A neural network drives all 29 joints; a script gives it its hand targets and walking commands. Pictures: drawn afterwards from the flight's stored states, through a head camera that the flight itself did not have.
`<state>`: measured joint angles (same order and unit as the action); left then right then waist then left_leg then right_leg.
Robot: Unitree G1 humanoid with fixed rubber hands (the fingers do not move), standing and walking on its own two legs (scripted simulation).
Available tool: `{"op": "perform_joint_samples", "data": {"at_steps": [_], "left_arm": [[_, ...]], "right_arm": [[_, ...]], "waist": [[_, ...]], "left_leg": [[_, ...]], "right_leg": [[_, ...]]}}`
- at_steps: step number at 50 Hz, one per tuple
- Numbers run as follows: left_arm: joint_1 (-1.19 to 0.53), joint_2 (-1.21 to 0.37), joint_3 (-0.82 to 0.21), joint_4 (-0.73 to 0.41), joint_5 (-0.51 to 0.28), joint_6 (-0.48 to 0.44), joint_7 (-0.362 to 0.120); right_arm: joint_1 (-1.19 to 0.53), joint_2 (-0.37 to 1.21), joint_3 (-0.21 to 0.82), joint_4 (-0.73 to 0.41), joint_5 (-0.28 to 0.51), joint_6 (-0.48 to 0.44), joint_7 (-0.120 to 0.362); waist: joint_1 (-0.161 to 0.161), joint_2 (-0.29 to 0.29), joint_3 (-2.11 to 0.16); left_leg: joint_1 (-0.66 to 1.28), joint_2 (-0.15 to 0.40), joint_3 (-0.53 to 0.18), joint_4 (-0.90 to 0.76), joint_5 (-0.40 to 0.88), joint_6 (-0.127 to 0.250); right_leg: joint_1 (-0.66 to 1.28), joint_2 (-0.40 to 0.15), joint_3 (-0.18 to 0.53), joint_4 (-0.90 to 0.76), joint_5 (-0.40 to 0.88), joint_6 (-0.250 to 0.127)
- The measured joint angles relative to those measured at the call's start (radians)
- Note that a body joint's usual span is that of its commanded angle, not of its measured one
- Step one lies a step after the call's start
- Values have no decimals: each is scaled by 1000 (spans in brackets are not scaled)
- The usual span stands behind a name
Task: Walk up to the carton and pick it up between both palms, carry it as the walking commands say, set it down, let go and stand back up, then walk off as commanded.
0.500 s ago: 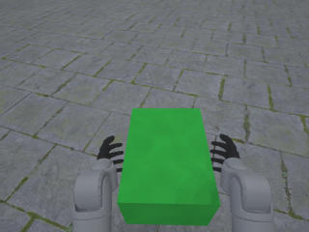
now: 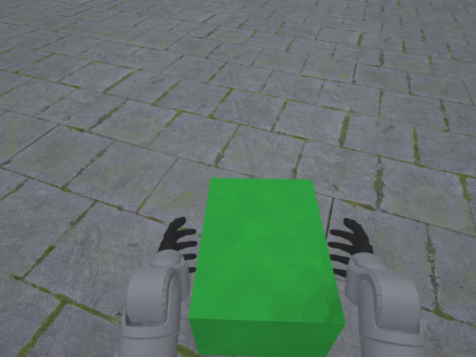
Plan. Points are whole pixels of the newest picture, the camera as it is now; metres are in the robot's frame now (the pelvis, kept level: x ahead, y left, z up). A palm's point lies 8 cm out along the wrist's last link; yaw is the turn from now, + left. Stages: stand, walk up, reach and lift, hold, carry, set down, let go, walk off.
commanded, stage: carry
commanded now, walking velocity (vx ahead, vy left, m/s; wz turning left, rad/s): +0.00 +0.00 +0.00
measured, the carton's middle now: (261, 258) +0.33 +0.00 -0.02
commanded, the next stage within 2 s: none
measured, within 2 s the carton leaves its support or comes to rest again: neither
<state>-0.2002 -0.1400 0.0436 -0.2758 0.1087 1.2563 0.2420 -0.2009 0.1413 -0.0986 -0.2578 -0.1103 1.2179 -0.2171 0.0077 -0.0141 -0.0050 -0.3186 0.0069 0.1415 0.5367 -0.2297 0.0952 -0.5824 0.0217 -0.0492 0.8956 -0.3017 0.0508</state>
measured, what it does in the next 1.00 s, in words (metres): steps on the spot: right foot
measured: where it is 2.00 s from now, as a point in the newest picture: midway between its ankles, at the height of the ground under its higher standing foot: outside the picture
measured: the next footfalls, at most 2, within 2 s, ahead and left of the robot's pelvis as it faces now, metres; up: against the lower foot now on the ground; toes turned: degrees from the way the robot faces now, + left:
right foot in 0.14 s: +0.03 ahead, -0.14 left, +0.00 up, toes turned +4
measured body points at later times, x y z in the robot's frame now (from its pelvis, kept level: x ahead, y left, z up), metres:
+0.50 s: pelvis -0.04 -0.02 +0.00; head -0.05 -0.03 +0.45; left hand +0.25 +0.12 +0.04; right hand +0.25 -0.18 +0.04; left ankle +0.04 +0.06 -0.73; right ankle -0.01 -0.14 -0.73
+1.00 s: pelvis -0.02 -0.03 -0.01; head -0.04 -0.03 +0.44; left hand +0.26 +0.12 +0.02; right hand +0.26 -0.18 +0.02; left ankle +0.04 +0.06 -0.73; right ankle -0.01 -0.14 -0.73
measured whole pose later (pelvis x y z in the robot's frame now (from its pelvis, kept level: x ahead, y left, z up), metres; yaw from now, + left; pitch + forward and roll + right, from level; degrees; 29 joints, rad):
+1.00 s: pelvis -0.02 -0.03 -0.01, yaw +0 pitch +2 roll +0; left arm -0.18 -0.14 0.12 0.08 0.11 0.87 0.15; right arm -0.16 0.13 -0.12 0.06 -0.14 0.86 -0.17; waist 0.00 0.00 -0.09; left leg -0.41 0.01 0.14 0.55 -0.19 0.06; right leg -0.36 0.00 -0.01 0.62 -0.29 -0.01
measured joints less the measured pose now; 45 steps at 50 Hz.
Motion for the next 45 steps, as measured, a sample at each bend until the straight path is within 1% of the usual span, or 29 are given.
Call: {"op": "perform_joint_samples", "data": {"at_steps": [1,3,5,7,8,9,10,12,13,14,16,18,20,22,23,28,30,31,32,34,36,39,40,42,44,45], "left_arm": [[-5,-1,6,0,-3,-2,1],[-24,-4,22,1,-5,-13,3],[-38,-7,32,2,-6,-40,3],[-47,-9,48,19,-4,-76,-5],[-48,-10,52,42,-2,-100,-11],[-45,-10,49,50,-9,-112,-7],[-49,-10,52,73,5,-127,-37],[-64,-13,65,150,10,-160,-57],[-64,-14,66,175,1,-166,-47],[-51,-11,58,172,-3,-162,-40],[-22,-4,43,164,-3,-164,-43],[-21,-4,54,217,6,-192,-64],[-22,-4,63,260,5,-212,-69],[-12,-2,57,270,9,-230,-72],[-6,-1,54,263,0,-236,-66],[24,3,46,221,-19,-276,-65],[19,3,50,236,-15,-291,-70],[19,3,47,230,-20,-288,-63],[17,3,45,241,-8,-294,-69],[26,4,38,237,-5,-292,-61],[38,5,40,223,-9,-292,-60],[34,5,63,254,-7,-314,-76],[31,4,68,260,-16,-316,-72],[18,3,69,299,-7,-334,-82],[19,3,62,304,-10,-337,-77],[17,3,62,321,0,-351,-86]], "right_arm": [[-1,1,-3,4,4,-8,2],[-12,2,-5,14,4,-31,6],[-22,4,-3,8,2,-53,3],[-41,8,-4,28,-10,-81,5],[-52,9,-11,51,-18,-99,8],[-56,11,-18,57,-17,-106,3],[-57,10,-28,79,-42,-125,27],[-50,9,-51,140,-52,-163,45],[-40,7,-51,153,-37,-165,31],[-22,4,-37,138,-25,-154,17],[9,-2,-15,115,-17,-143,11],[10,-3,-24,179,-34,-178,31],[12,-3,-33,225,-36,-201,33],[23,-5,-29,231,-34,-215,31],[30,-5,-25,217,-19,-215,21],[47,-8,-7,170,-5,-238,16],[40,-7,-16,201,-15,-264,26],[40,-7,-17,202,-10,-267,21],[39,-7,-18,214,-20,-275,29],[46,-7,-10,198,-6,-261,18],[51,-8,0,181,0,-251,18],[40,-7,-3,219,-12,-273,33],[37,-7,-8,231,-7,-279,30],[29,-6,-26,278,-28,-311,44],[34,-6,-30,278,-19,-315,34],[35,-7,-31,289,-31,-326,44]], "waist": [[7,-4,-3],[17,-15,-3],[23,-22,-9],[26,-27,-26],[28,-9,-32],[25,22,-27],[24,37,-25],[25,40,-39],[22,38,-48],[17,38,-56],[9,40,-67],[4,36,-83],[1,31,-95],[-4,30,-98],[-6,29,-96],[-15,22,-83],[-14,15,-87],[-14,11,-87],[-14,9,-90],[-16,8,-96],[-16,8,-97],[-14,3,-95],[-13,2,-95],[-8,2,-99],[-5,3,-95],[-4,6,-94]], "left_leg": [[-4,-1,2,-13,10,0],[-16,-8,7,-21,23,2],[-39,-18,12,-14,28,3],[-68,-29,21,6,24,3],[-82,-20,20,19,21,1],[-84,-5,12,21,23,-1],[-80,0,8,12,32,-3],[-75,-8,9,-10,50,-9],[-74,-13,8,-16,56,-9],[-78,-16,7,-18,59,-8],[-84,-18,6,-20,63,-8],[-85,-20,7,-29,71,-10],[-89,-19,7,-36,78,-15],[-94,-18,5,-38,84,-19],[-97,-17,3,-37,86,-20],[-104,-9,0,-26,85,-26],[-103,-7,-2,-20,83,-29],[-102,-6,-3,-17,81,-31],[-102,-6,-4,-16,80,-32],[-107,-6,-6,-11,76,-34],[-108,-4,-6,-5,71,-35],[-96,-2,-3,1,63,-37],[-95,-2,-3,5,60,-37],[-95,-2,-3,11,54,-37],[-93,-4,-1,15,50,-36],[-92,-4,-1,16,49,-35]], "right_leg": [[17,-6,9,2,-4,-3],[78,-22,26,-56,-12,-9],[153,-37,43,-157,-14,-21],[237,-49,56,-291,3,-34],[259,-42,54,-345,-1,-27],[268,-26,46,-370,21,-26],[271,-21,43,-379,43,-27],[259,-27,43,-364,56,-29],[252,-32,42,-352,52,-30],[245,-35,40,-345,48,-31],[235,-37,39,-336,44,-34],[226,-39,40,-330,45,-38],[218,-38,40,-327,47,-42],[212,-37,37,-325,49,-46],[209,-36,35,-323,49,-48],[202,-28,32,-312,47,-56],[203,-26,31,-306,44,-59],[203,-26,30,-303,41,-60],[204,-26,28,-301,39,-61],[200,-26,26,-296,34,-64],[200,-24,26,-293,31,-65],[211,-23,29,-287,25,-66],[212,-23,30,-284,22,-66],[212,-24,30,-277,16,-66],[212,-26,31,-271,11,-65],[214,-26,32,-271,10,-64]]}}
